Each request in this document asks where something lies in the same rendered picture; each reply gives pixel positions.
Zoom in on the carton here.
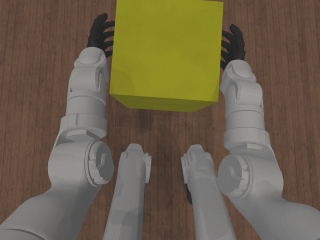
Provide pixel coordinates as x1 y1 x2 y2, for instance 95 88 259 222
109 0 224 113

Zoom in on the robot right thigh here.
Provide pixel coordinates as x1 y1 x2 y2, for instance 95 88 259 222
180 149 237 240

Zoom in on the right robot upper arm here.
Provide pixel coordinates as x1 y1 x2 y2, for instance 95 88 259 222
216 152 320 240

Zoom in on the robot right forearm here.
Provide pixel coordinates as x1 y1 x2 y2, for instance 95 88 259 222
219 59 280 168

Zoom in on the robot left forearm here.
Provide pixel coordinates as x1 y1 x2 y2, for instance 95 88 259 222
47 47 109 178

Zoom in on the left robot hand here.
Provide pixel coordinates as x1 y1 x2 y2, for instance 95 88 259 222
87 13 115 58

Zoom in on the right robot hand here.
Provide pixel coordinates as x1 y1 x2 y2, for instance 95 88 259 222
220 24 246 71

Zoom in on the left robot upper arm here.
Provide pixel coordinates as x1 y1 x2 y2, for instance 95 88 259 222
0 139 115 240

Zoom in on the right robot shin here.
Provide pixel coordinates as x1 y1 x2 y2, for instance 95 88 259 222
186 144 214 191

